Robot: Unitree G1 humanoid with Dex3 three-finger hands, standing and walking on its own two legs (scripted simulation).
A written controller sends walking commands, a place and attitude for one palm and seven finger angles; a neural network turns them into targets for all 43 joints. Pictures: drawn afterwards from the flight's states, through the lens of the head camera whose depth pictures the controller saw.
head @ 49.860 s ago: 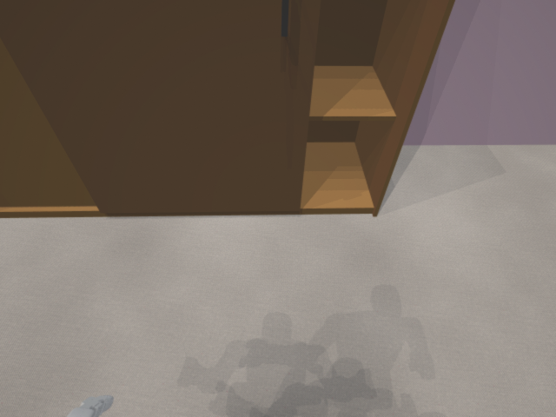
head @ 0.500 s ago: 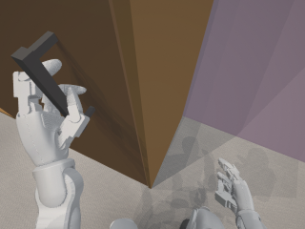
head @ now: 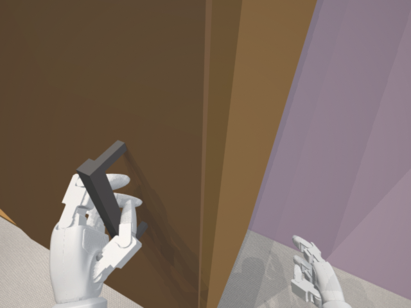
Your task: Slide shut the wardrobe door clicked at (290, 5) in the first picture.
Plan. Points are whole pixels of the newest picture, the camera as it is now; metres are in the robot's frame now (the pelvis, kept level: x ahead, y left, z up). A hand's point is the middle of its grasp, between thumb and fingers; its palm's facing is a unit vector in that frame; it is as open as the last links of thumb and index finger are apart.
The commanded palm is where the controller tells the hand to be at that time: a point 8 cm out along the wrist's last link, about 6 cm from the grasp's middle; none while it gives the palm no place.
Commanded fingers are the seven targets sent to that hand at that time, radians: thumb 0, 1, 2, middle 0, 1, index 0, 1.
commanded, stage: step sideways, sliding the door along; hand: left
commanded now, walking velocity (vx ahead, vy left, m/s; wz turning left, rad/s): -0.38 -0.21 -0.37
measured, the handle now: (122, 207) +0.19 +0.16 +0.19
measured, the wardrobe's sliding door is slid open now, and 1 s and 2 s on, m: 0.00 0.00 0.00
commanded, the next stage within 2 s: stop walking and hold the door there in 0.16 s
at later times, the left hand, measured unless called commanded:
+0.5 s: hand (126, 226) +0.16 +0.15 +0.19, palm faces +0.44 -0.86 -0.25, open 5.8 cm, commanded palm +0.12 +0.18 +0.16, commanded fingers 0.00 0.90 0.90 -0.45 -1.40 -0.45 -1.40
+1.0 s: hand (132, 232) +0.15 +0.14 +0.19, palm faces +0.59 -0.77 -0.24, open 6.5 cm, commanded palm +0.10 +0.15 +0.16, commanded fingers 0.00 0.90 0.90 -0.45 -1.40 -0.45 -1.40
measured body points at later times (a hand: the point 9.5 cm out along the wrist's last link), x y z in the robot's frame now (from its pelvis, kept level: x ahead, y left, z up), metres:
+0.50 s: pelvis -0.05 -0.10 +0.00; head -0.06 -0.07 +0.45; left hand +0.13 +0.19 +0.20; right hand +0.12 -0.32 -0.05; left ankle -0.11 +0.11 -0.74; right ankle +0.05 -0.26 -0.57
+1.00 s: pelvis -0.20 -0.18 -0.04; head -0.29 -0.19 +0.40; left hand +0.12 +0.17 +0.20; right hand -0.25 -0.47 -0.17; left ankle -0.14 -0.09 -0.74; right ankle -0.26 -0.27 -0.57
